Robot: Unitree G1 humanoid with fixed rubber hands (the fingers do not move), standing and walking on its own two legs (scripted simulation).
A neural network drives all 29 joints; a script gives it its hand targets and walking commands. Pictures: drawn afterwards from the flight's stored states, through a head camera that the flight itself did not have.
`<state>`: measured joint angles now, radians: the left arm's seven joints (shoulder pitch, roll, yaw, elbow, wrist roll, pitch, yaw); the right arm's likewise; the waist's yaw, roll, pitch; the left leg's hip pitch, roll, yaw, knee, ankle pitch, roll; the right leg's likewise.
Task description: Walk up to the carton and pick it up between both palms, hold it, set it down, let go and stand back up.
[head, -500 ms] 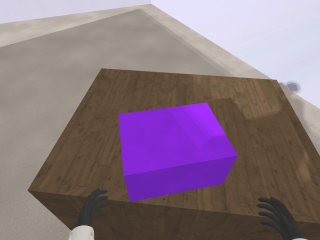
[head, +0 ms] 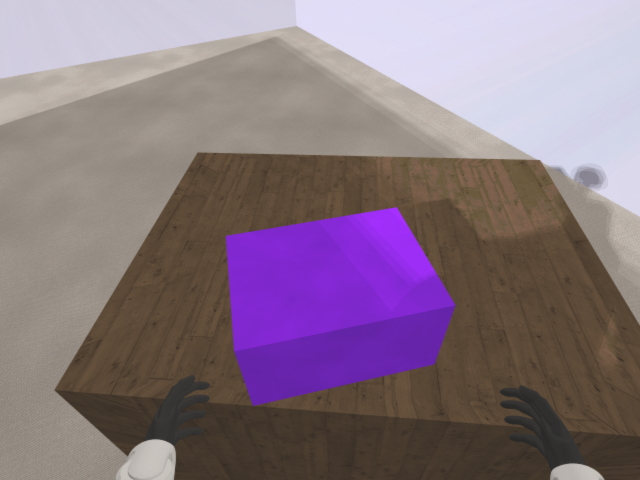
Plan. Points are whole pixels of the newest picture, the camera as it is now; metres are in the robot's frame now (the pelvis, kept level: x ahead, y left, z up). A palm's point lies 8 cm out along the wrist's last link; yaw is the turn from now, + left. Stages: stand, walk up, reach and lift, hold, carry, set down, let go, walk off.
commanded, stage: let go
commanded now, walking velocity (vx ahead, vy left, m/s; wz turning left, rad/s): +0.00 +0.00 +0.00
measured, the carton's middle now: (329, 299) +0.41 +0.03 -0.03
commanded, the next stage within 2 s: stand in 0.34 s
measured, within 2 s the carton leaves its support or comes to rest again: neither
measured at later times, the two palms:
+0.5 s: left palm (156, 445) +0.19 +0.24 -0.04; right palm (557, 455) +0.19 -0.25 -0.03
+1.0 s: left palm (149, 445) +0.19 +0.25 -0.04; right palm (551, 465) +0.18 -0.24 -0.03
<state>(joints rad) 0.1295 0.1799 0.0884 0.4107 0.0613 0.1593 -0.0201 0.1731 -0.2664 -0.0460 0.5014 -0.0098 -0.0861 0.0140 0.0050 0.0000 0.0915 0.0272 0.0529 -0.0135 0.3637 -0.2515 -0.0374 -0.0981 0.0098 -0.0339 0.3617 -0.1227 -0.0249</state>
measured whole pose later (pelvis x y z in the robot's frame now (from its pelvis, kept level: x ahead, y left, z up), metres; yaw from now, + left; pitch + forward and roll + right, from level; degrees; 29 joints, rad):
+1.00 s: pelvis -0.01 +0.04 -0.02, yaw -5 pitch +1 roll +0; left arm 0.23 0.27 -0.02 0.38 0.01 -0.08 -0.08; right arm 0.17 -0.30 -0.08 0.42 -0.04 -0.03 0.01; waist 0.03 0.00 -0.04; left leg -0.27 0.03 0.07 0.61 -0.36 0.00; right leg -0.40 0.00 0.07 0.55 -0.16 0.04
